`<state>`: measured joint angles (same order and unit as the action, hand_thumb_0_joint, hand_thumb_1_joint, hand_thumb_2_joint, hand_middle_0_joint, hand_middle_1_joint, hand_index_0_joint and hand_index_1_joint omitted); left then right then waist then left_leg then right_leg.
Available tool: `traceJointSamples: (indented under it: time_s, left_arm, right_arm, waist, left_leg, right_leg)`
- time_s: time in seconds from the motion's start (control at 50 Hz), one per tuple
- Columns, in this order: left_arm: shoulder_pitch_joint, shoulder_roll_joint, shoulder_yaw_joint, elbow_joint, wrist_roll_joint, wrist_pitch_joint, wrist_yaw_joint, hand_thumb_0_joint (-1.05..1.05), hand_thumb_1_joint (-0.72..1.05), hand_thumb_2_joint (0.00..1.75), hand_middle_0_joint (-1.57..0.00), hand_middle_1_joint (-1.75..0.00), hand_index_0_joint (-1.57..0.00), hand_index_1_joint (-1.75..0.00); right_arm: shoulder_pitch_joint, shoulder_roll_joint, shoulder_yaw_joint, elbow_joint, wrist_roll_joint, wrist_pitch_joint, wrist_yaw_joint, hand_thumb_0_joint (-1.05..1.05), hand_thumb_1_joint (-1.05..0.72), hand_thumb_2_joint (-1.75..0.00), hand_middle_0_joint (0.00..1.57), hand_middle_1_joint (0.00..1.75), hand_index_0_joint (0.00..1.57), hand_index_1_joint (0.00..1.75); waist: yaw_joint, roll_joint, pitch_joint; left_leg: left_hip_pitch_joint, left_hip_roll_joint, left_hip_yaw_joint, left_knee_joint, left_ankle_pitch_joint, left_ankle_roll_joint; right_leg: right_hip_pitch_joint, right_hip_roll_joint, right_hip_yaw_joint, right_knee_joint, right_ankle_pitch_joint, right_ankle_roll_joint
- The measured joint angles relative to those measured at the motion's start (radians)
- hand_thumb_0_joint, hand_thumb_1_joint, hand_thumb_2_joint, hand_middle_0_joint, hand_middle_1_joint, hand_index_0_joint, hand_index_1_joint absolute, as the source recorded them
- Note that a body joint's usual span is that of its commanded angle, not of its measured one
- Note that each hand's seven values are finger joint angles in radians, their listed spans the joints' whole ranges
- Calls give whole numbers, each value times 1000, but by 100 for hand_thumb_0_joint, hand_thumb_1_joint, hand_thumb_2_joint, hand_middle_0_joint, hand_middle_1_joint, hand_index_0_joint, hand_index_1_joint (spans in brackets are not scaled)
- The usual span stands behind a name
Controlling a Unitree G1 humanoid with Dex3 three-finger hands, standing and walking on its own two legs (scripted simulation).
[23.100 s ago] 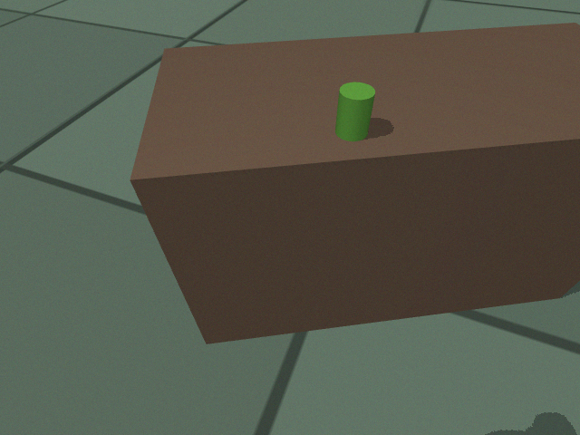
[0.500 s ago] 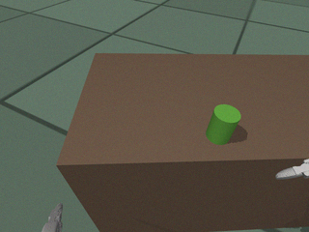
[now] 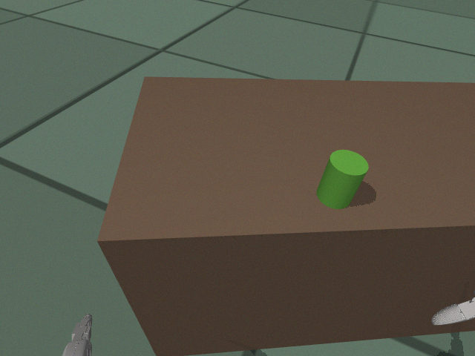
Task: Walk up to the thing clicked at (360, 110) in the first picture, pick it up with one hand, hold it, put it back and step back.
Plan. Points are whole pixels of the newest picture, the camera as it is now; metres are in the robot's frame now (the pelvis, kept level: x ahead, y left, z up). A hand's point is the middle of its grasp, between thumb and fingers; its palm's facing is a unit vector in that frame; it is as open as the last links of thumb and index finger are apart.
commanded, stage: sink last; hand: right
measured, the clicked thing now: (340, 180) +0.42 -0.22 +0.07
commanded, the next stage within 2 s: home in 0.14 s
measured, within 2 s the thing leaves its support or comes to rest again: neither
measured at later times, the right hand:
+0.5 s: hand (438, 267) +0.20 -0.26 +0.14, palm faces +0.33 +0.86 -0.38, open 17.6 cm
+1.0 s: hand (340, 342) +0.17 -0.19 -0.09, palm faces +0.08 +0.98 -0.21, open 17.6 cm
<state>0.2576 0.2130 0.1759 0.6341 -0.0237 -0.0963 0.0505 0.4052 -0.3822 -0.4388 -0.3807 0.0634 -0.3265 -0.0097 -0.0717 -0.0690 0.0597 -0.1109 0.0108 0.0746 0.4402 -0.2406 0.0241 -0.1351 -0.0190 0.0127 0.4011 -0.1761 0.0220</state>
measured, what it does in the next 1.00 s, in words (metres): stands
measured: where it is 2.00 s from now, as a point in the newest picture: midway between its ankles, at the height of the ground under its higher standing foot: outside the picture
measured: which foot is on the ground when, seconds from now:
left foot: down 0.00-1.00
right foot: down 0.00-1.00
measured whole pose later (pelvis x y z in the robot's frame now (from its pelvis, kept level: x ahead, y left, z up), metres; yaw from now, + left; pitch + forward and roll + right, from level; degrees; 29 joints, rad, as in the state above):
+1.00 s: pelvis +0.01 -0.02 +0.00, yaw +1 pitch -1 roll +0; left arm 0.18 0.20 -0.02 0.69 0.00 -0.08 0.05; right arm 0.30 -0.17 -0.02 0.49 0.00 -0.18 -0.05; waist -0.02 0.01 0.07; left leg -0.18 0.01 0.05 0.45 -0.24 0.01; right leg -0.21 -0.02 -0.02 0.45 -0.21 0.01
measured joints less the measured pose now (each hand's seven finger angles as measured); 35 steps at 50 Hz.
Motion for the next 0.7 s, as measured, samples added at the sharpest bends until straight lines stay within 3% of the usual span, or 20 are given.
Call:
traceJointSamples:
  time_s: [0.14, 0.3, 0.38, 0.44, 0.52, 0.6, 0.7]
  left_arm:
    - [-10, -4, -27, -7, 4, -11, -8, -2, -51, 7, -6, -5, -6, -5]
    - [4, 6, -1, -39, -7, -11, -14, -1, -51, 8, -7, -6, -6, -7]
    - [7, 9, -26, -38, -13, -9, -11, -1, -42, 18, -9, -10, -8, -10]
    - [-8, -8, -72, -33, -13, -6, -11, -1, -29, 28, -10, -13, -10, -13]
    - [-45, -50, -116, -13, -4, -3, -22, -1, -4, 42, -12, -16, -12, -17]
    - [-62, -70, -109, -2, 6, -3, -27, -1, 23, 56, -15, -20, -15, -20]
    - [-64, -47, -105, 6, 6, 3, -11, 0, 55, 72, -18, -25, -18, -25]
  right_arm:
    - [-24, 4, 4, 0, -4, -51, 2, -1, 55, -5, 7, 6, 7, 6]
    - [-3, 2, 13, 40, -1, -63, 16, -1, 54, -5, 7, 6, 7, 6]
    - [7, 17, 25, 69, 1, -65, 9, -1, 56, -4, 7, 6, 7, 5]
    - [17, 42, 61, 102, -2, -55, 5, -1, 58, -3, 6, 5, 6, 5]
    - [42, 85, 143, 161, -10, -27, 9, -1, 59, -3, 6, 5, 6, 4]
    - [82, 125, 225, 240, -22, 15, 18, -1, 59, -3, 6, 5, 6, 4]
    - [100, 151, 292, 362, -36, 64, 10, -1, 60, -2, 6, 5, 6, 4]
  waist:
    - [4, -4, -1]
    - [9, 11, -3]
    - [7, 23, 1]
    - [7, 33, 5]
    - [13, 38, 10]
    - [22, 32, 9]
    - [31, 35, 8]
  left_leg:
    - [10, -1, -4, -14, 9, -2]
    - [25, 5, -10, -28, 14, -8]
    - [24, 5, -15, -35, 18, -10]
    - [17, 4, -19, -36, 20, -12]
    - [6, 6, -22, -37, 23, -14]
    - [0, 11, -21, -37, 22, -20]
    - [-4, 16, -21, -32, 17, -25]
  right_leg:
    - [12, 0, -4, -15, 9, -1]
    - [29, 6, -11, -30, 11, -6]
    - [26, 5, -15, -29, 9, -8]
    - [20, 5, -20, -28, 8, -10]
    - [8, 6, -23, -24, 8, -12]
    - [-2, 12, -22, -20, 4, -17]
    - [-8, 16, -22, -12, -2, -22]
